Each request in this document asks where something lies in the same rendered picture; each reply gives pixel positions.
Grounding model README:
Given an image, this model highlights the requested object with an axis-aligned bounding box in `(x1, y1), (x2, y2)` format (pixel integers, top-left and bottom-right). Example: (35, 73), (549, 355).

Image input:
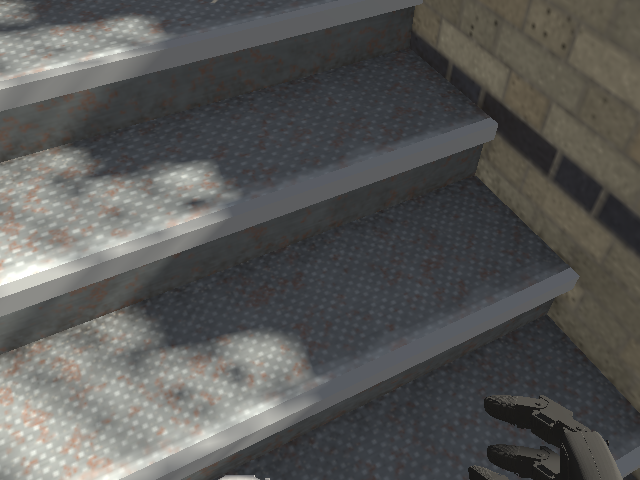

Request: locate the robot right hand
(468, 395), (623, 480)

